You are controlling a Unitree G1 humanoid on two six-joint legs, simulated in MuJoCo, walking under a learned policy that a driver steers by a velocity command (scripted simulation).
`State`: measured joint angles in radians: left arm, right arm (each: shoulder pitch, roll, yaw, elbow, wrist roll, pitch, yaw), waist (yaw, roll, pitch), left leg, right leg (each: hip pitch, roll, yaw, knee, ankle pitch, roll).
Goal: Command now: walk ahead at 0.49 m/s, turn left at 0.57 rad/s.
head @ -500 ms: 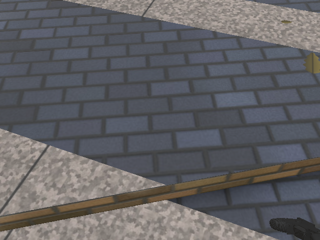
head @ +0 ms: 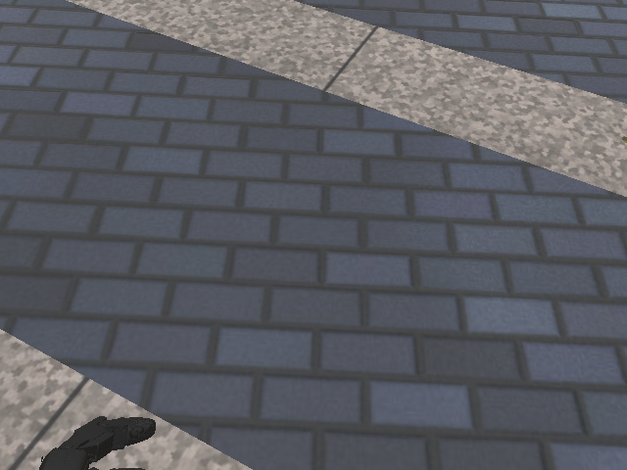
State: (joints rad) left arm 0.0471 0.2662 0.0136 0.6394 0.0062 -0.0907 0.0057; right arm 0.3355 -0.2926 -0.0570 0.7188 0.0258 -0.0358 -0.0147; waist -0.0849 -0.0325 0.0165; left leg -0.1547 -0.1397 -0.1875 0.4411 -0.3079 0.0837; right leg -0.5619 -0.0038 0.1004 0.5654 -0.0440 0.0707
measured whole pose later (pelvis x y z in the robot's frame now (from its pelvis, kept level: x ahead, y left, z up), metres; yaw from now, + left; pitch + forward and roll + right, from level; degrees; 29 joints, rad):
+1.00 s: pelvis +0.52 +0.19 +0.14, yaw +8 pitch +1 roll +0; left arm 0.14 0.23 0.04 0.72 -0.03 -0.01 -0.04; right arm 0.41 -0.19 -0.02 0.93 -0.02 -0.10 -0.03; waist -0.06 -0.04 -0.04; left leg 0.02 -0.01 0.27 0.25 -0.29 0.04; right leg -0.79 -0.05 0.00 0.92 0.11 -0.07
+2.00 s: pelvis +1.07 +0.20 +0.14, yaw -28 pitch +2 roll +1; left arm 0.13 0.29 0.08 0.59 -0.01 0.00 -0.01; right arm 0.27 -0.28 -0.08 0.83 0.00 -0.07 -0.02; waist -0.07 -0.04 0.06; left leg -0.12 0.01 0.17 0.34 -0.24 0.02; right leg -0.67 -0.07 0.02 0.81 -0.08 0.02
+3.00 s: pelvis +1.16 +0.17 +0.14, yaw -6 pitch +3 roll -2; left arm 0.07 0.28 0.09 0.76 -0.01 -0.01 0.03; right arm 0.18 -0.31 -0.08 0.67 0.01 0.04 -0.03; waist -0.03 0.01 0.03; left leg -0.31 -0.10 -0.21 0.50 -0.22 0.05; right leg -0.36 0.05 0.11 0.65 -0.35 0.08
